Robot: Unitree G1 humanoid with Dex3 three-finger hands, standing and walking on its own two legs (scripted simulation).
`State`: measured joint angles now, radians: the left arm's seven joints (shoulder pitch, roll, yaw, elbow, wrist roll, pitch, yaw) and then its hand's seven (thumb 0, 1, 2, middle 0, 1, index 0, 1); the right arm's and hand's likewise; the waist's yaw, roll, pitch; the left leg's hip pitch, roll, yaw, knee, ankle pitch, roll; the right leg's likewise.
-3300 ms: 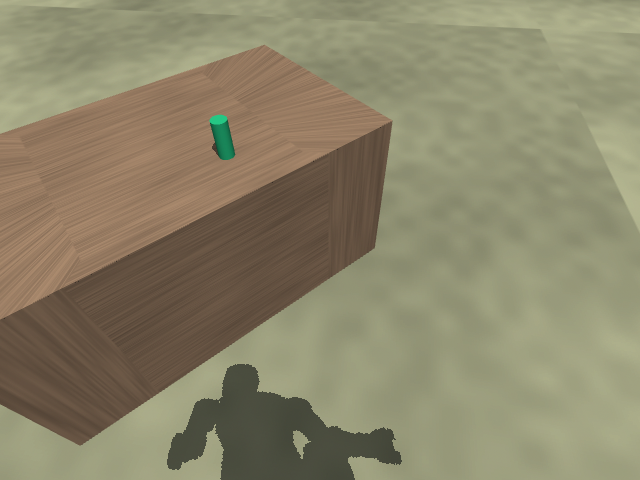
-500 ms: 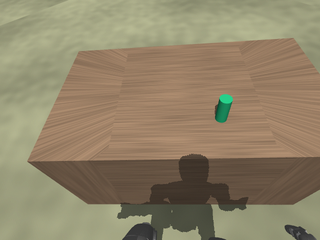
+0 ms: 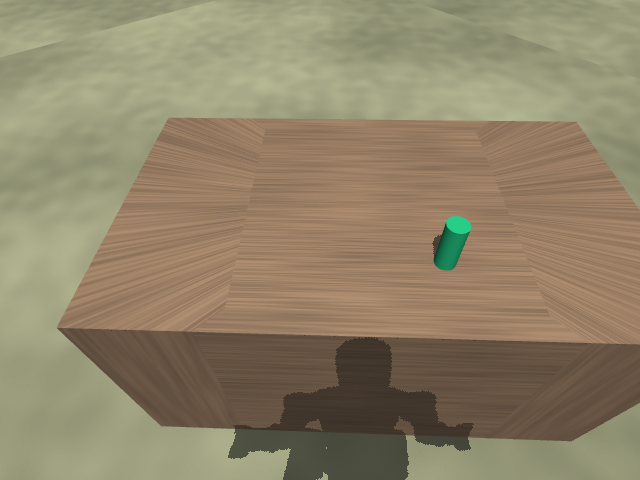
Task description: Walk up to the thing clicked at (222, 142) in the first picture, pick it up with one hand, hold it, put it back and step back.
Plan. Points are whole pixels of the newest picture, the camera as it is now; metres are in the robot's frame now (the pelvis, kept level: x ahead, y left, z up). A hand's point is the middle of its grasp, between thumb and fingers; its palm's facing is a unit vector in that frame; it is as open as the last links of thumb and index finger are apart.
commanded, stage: walk up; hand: right
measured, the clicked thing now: (451, 244) +0.54 -0.23 -0.10
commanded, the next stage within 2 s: stand in 1.10 s
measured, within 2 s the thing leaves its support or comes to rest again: neither
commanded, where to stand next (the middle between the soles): +0.07 +0.00 m, yaw -3 degrees
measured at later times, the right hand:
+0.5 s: hand out of the picture +0.12 -0.26 -0.13, palm faces -0.02 +0.94 -0.35, open 7.4 cm
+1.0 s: hand out of the picture +0.09 -0.26 -0.14, palm faces +0.00 +0.94 -0.34, open 7.4 cm
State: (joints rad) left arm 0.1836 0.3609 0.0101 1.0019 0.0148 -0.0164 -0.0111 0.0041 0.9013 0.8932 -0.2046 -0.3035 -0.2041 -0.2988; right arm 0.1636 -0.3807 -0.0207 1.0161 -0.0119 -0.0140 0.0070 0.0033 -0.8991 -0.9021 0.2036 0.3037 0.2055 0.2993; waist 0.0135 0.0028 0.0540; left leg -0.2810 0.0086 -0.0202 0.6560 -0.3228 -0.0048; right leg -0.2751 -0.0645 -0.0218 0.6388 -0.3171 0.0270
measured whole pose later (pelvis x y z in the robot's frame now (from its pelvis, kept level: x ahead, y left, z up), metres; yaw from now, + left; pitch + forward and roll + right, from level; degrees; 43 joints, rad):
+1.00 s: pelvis +0.02 -0.01 +0.02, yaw -1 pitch -2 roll +0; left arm 0.08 0.35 0.02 1.16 0.02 -0.01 -0.01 0.00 0.90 0.89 -0.20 -0.30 -0.20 -0.30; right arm 0.10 -0.35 -0.01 1.16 -0.01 -0.01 0.00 0.00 -0.90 -0.90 0.20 0.30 0.20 0.30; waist 0.00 0.00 0.05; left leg -0.11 0.03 -0.01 0.35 -0.20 -0.02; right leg -0.12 -0.05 -0.02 0.35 -0.19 0.04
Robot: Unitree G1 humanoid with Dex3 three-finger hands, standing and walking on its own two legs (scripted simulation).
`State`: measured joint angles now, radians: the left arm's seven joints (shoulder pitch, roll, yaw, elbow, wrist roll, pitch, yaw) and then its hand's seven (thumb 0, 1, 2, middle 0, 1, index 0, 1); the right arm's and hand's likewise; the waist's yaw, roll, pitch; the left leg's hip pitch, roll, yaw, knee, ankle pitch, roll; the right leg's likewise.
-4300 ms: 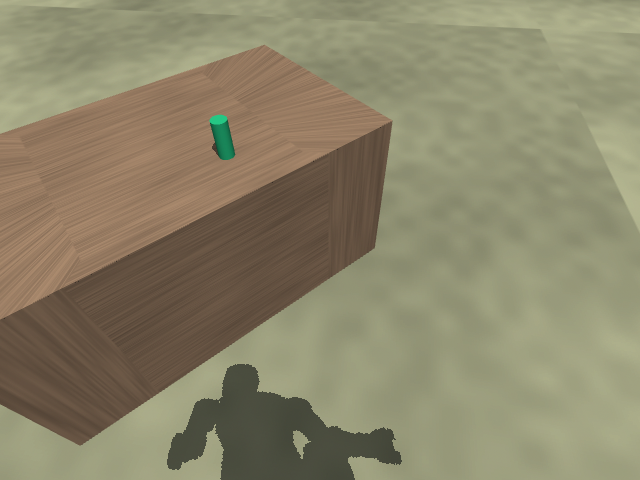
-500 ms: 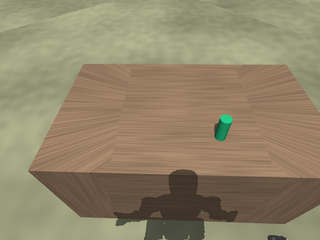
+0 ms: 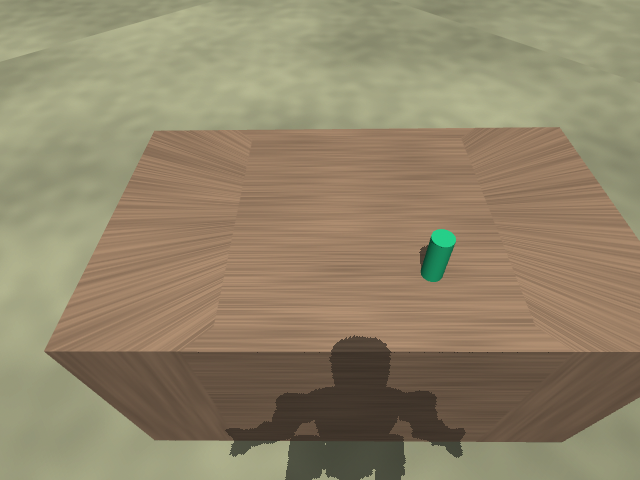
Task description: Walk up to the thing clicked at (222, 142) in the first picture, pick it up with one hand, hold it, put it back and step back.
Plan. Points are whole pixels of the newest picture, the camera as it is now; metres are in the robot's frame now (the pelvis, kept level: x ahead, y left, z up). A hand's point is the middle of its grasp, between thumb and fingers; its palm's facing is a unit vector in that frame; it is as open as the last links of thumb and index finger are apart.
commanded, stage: walk up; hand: right
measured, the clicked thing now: (437, 256) +0.53 -0.21 -0.13
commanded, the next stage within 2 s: stand in 0.10 s
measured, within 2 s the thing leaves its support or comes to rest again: neither
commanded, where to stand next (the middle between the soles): +0.05 +0.01 m, yaw -2 degrees
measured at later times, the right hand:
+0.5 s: hand out of the picture +0.08 -0.26 -0.15, palm faces -0.02 +0.94 -0.34, open 7.4 cm
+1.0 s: hand out of the picture +0.05 -0.27 -0.16, palm faces -0.03 +0.94 -0.34, open 7.4 cm
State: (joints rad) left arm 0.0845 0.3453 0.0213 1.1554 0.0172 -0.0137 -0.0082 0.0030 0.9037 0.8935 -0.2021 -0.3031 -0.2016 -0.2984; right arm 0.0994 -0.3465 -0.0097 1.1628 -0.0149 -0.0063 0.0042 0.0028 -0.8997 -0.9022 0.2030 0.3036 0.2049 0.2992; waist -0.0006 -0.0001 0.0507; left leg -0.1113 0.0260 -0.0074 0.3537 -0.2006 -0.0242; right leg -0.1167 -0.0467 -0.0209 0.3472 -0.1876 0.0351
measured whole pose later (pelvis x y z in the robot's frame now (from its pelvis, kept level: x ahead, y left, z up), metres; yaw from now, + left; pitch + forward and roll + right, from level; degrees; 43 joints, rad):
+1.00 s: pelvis -0.01 -0.01 +0.00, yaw +0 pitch -2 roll +0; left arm 0.12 0.36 0.00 1.13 0.01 -0.01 -0.01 0.00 0.90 0.89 -0.20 -0.30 -0.20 -0.30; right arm 0.12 -0.35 0.00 1.15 -0.02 -0.01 0.01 0.00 -0.90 -0.90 0.20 0.30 0.20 0.30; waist 0.00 0.00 0.06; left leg -0.11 0.05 -0.01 0.32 -0.17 -0.05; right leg -0.13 -0.03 -0.02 0.34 -0.17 0.01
